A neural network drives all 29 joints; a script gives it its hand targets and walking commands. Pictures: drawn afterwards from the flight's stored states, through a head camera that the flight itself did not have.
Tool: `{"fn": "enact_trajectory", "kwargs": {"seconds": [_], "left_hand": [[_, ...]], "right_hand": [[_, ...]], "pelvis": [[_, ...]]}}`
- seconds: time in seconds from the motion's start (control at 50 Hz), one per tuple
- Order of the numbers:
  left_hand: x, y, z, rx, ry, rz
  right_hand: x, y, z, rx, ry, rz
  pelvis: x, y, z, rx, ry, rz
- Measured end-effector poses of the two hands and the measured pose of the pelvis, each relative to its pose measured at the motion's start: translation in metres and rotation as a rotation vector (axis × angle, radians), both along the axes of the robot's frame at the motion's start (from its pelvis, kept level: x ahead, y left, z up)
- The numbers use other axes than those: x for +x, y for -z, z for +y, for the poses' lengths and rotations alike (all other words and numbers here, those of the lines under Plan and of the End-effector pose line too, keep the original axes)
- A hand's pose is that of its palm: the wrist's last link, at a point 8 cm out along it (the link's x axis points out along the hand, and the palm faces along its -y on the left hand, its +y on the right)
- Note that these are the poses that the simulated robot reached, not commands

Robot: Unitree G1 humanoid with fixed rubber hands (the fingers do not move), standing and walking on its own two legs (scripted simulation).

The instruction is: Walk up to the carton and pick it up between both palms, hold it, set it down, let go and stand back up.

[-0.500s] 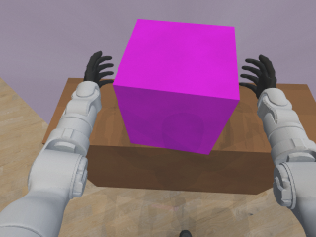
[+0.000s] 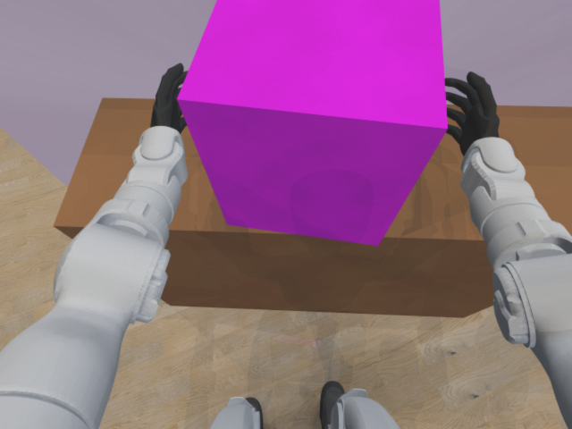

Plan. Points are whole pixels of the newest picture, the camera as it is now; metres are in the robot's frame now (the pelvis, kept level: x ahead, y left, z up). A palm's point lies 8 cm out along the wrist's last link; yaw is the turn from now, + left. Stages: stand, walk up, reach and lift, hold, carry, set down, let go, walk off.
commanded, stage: reach and lift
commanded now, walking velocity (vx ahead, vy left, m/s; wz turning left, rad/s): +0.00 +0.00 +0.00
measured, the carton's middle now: (314, 121) +0.52 -0.02 +0.05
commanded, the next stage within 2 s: none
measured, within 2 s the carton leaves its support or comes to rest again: neither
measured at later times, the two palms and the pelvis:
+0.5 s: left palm (188, 135) +0.49 +0.16 +0.07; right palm (448, 142) +0.47 -0.20 +0.06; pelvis +0.00 +0.00 -0.01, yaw +0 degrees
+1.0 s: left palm (194, 138) +0.48 +0.15 +0.07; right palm (448, 146) +0.47 -0.20 +0.06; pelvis +0.01 +0.01 +0.01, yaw +0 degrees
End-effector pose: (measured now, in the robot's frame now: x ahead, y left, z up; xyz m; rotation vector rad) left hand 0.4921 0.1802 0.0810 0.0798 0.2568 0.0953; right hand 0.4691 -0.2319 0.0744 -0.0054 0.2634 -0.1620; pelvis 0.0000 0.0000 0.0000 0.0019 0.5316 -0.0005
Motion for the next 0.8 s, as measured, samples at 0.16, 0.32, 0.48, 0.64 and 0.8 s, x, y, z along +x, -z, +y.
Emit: {"fn": "enact_trajectory", "kwargs": {"seconds": [0.16,0.32,0.48,0.64,0.8], "left_hand": [[-0.002,0.021,-0.011,-0.029,0.012,-0.003],[-0.003,0.020,-0.017,-0.035,0.012,-0.009],[-0.006,0.013,-0.023,-0.039,0.017,-0.009],[-0.007,0.010,-0.028,-0.041,0.028,-0.015],[-0.008,0.012,-0.029,-0.036,0.034,-0.016]], "right_hand": [[-0.001,0.021,0.008,0.014,-0.016,-0.009],[0.001,0.021,0.023,0.028,-0.021,-0.029],[0.001,0.014,0.032,0.029,0.014,-0.014],[-0.002,0.012,0.032,0.026,0.035,-0.012],[-0.003,0.013,0.033,0.033,0.041,-0.024]], "pelvis": [[-0.004,0.009,-0.002,0.001,0.001,0.037],[-0.005,0.010,-0.002,0.001,0.000,0.036],[-0.003,0.006,0.000,-0.001,-0.008,0.010],[0.001,0.001,0.004,-0.005,-0.007,-0.010],[0.005,-0.003,0.009,-0.004,-0.001,-0.021]]}}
